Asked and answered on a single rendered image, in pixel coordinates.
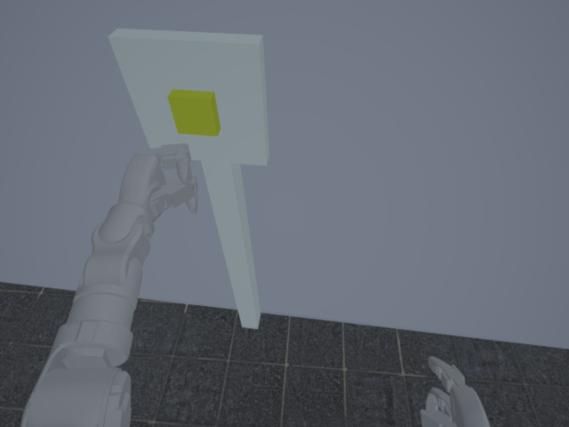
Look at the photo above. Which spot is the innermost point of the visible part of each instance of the button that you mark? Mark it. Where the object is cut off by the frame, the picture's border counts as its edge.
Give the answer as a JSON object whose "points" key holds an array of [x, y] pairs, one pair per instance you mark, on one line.
{"points": [[195, 112]]}

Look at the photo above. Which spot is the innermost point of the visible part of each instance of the robot left hand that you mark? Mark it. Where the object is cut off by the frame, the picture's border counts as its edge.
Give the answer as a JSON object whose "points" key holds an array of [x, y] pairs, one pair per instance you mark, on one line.
{"points": [[144, 183]]}

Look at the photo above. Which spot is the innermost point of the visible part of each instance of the robot left upper arm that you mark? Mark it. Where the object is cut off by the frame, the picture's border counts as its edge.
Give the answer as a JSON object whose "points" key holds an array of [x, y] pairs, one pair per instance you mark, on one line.
{"points": [[82, 397]]}

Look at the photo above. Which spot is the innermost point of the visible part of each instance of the panel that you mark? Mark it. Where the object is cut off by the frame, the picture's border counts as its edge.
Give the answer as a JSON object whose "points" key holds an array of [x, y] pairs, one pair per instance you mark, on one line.
{"points": [[153, 62]]}

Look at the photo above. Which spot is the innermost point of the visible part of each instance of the robot right hand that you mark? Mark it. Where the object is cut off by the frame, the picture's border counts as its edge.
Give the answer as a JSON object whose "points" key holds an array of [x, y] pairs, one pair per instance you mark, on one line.
{"points": [[462, 408]]}

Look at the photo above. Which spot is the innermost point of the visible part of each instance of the robot left forearm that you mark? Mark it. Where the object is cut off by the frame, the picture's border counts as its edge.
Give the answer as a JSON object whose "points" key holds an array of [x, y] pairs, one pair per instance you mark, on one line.
{"points": [[97, 333]]}

